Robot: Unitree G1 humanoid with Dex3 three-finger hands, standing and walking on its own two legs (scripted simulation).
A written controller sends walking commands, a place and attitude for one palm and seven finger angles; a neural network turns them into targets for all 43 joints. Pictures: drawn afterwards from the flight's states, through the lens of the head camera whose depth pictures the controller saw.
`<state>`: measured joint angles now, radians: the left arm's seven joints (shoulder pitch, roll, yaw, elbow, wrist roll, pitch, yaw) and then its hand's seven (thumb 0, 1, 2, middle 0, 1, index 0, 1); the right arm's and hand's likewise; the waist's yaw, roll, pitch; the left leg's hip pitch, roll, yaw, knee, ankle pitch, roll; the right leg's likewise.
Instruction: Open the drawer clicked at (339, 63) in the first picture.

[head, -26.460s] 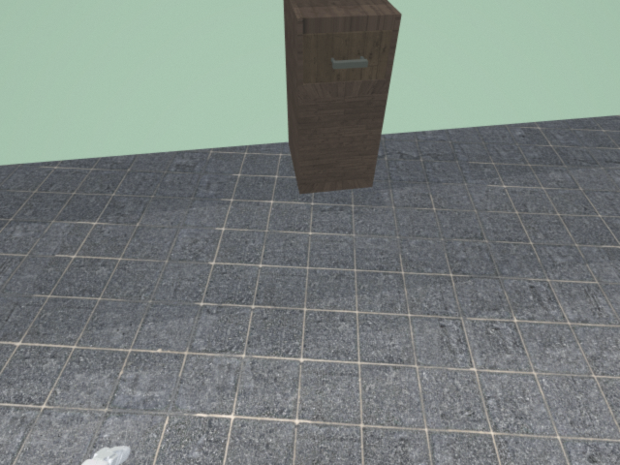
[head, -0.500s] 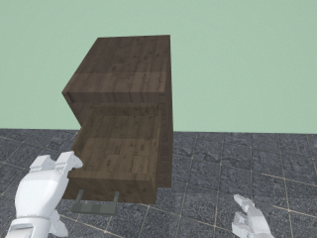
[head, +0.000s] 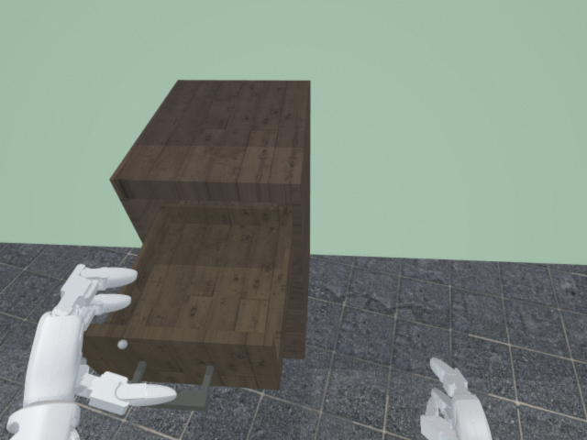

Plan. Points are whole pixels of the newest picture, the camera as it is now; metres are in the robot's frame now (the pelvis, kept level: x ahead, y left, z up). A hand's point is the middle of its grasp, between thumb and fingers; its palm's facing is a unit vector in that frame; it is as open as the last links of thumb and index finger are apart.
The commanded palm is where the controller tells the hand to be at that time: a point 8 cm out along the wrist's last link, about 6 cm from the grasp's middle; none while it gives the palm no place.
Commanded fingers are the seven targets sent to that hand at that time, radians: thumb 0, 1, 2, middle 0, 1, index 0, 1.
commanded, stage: draw the hand back to the body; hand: left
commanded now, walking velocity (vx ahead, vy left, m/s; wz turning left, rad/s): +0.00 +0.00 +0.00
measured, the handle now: (170, 384) +0.22 +0.23 -0.10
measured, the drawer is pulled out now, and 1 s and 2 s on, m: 0.30 0.30 0.30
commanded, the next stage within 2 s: step back with the hand held close in 0.80 s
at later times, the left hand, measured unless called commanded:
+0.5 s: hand (73, 325) +0.18 +0.24 +0.16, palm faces +0.40 -0.81 -0.43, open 9.5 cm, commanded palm +0.13 +0.28 +0.18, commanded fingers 0.00 0.76 0.84 -0.21 -0.39 -0.21 -0.39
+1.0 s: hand (59, 326) +0.17 +0.24 +0.17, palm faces +0.41 -0.80 -0.44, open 7.4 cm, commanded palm +0.11 +0.28 +0.18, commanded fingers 0.00 0.90 0.90 -0.20 -0.30 -0.20 -0.30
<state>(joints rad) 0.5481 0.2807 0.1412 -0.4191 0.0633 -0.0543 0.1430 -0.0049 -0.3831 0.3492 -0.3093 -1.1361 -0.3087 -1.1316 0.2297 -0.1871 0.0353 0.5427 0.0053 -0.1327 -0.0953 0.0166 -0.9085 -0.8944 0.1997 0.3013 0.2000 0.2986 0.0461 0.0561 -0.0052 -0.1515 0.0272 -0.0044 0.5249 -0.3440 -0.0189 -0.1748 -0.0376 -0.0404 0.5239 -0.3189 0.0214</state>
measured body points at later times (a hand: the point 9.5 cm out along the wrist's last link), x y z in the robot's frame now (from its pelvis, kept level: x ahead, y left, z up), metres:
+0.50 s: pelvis +0.00 +0.00 +0.01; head -0.01 -0.03 +0.46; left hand +0.15 +0.28 +0.19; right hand +0.20 -0.22 -0.07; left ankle -0.04 +0.13 -0.73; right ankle -0.02 -0.13 -0.73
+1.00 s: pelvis -0.02 +0.00 +0.01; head -0.01 -0.02 +0.46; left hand +0.15 +0.28 +0.20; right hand +0.18 -0.22 -0.07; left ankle -0.04 +0.13 -0.73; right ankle -0.02 -0.13 -0.73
